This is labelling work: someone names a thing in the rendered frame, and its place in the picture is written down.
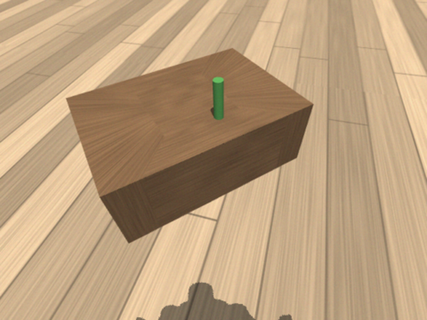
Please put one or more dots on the can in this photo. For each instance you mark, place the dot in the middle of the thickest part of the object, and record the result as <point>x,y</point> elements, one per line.
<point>218,98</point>

